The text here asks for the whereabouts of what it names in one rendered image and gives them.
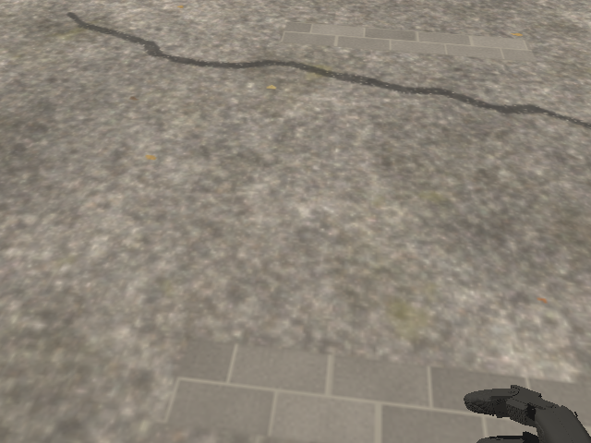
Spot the robot right hand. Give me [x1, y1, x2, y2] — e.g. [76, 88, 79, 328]
[464, 385, 591, 443]

